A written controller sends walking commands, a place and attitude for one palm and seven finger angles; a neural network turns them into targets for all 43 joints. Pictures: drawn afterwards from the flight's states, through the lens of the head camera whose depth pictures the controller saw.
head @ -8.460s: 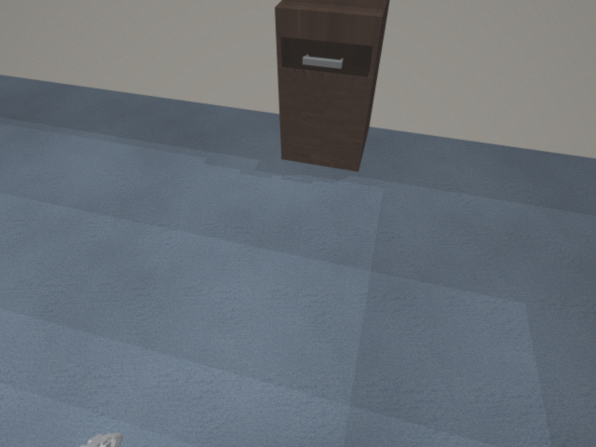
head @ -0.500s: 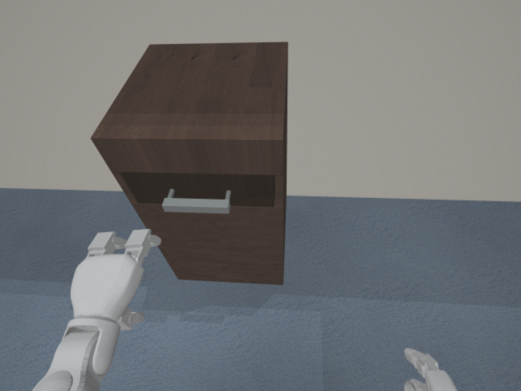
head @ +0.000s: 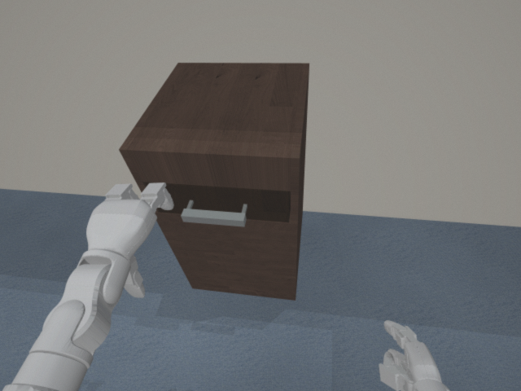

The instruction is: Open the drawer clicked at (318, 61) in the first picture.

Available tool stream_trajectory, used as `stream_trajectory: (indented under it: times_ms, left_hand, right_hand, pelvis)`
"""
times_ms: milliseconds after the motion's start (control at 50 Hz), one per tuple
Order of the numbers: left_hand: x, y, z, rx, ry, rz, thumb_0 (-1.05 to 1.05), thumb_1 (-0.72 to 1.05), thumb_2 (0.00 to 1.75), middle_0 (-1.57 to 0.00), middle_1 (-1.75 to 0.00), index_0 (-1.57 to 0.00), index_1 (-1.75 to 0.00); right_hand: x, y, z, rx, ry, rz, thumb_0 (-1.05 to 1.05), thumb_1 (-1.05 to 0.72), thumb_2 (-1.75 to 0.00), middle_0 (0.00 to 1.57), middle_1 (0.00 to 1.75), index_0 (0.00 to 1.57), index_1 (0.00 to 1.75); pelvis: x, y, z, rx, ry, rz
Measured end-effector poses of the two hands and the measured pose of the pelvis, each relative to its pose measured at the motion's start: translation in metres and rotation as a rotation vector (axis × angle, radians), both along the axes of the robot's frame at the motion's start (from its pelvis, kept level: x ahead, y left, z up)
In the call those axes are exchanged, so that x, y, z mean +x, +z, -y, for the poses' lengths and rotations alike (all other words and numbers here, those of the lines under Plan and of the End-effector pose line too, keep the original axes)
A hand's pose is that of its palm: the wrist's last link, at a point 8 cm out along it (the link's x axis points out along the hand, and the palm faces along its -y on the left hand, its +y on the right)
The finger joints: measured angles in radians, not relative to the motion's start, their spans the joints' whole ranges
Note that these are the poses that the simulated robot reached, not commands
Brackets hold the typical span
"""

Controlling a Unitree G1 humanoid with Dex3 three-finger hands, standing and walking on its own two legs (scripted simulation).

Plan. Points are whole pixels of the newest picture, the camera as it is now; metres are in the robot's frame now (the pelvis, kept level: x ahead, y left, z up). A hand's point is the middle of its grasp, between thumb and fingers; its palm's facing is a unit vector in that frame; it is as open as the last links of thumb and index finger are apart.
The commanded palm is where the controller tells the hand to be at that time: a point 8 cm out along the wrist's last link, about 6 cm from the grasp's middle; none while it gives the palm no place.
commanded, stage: raise the hand with hooked fingers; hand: left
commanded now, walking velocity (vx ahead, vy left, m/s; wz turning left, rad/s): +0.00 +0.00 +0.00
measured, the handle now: (215, 211) +0.56 +0.23 -0.18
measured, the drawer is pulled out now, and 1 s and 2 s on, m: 0.00 0.00 0.00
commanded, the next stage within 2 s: move the hooked fingers above the handle in 0.38 s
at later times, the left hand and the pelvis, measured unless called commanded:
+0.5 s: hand (140, 238) +0.31 +0.24 +0.07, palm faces +0.04 -0.06 -1.00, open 13.8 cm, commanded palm +0.29 +0.24 +0.12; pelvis +0.00 +0.01 +0.00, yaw -1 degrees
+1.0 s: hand (167, 230) +0.37 +0.24 +0.00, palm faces -0.07 -0.04 -1.00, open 13.8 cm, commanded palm +0.36 +0.24 +0.06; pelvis -0.01 +0.00 -0.01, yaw +0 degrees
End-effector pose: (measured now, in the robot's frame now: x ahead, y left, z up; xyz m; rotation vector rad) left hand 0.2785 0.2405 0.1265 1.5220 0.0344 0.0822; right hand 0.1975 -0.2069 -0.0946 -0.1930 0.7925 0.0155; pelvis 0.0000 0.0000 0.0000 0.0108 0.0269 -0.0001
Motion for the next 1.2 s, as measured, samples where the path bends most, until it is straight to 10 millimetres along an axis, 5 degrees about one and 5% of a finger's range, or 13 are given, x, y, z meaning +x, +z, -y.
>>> stream_trajectory:
  times_ms: [320, 540, 720, 1200]
  left_hand:
    - [0.004, -0.006, 0.002, -0.022, -0.072, -0.01, 0.0, -0.49, 0.3, -0.32, -1.2, -0.32, -1.2]
    - [0.005, -0.005, -0.004, -0.019, -0.031, -0.004, 0.0, -0.49, 0.3, -0.32, -1.2, -0.32, -1.2]
    - [0.026, -0.033, 0.0, -0.009, -0.06, -0.078, 0.0, -0.49, 0.3, -0.32, -1.2, -0.32, -1.2]
    - [0.102, -0.089, 0.007, 0.014, -0.08, -0.083, 0.0, -0.49, 0.3, -0.32, -1.2, -0.32, -1.2]
  right_hand:
    - [-0.037, -0.011, 0.027, -0.045, -0.081, -0.112, 0.01, -0.91, -0.9, 0.2, 0.3, 0.2, 0.3]
    - [-0.031, -0.009, 0.018, -0.018, -0.079, -0.082, 0.01, -0.91, -0.9, 0.2, 0.3, 0.2, 0.3]
    - [-0.033, -0.01, 0.015, -0.031, -0.071, -0.08, 0.01, -0.91, -0.9, 0.2, 0.3, 0.2, 0.3]
    - [-0.157, -0.052, 0.061, -0.121, -0.26, -0.415, 0.01, -0.91, -0.9, 0.2, 0.3, 0.2, 0.3]
  pelvis:
    - [0.001, 0.002, -0.005, 0.001, -0.013, -0.022]
    - [-0.001, 0.002, -0.007, 0.002, -0.013, -0.018]
    - [-0.007, -0.002, -0.004, 0.003, -0.003, -0.051]
    - [-0.013, -0.025, -0.006, 0.004, -0.016, -0.217]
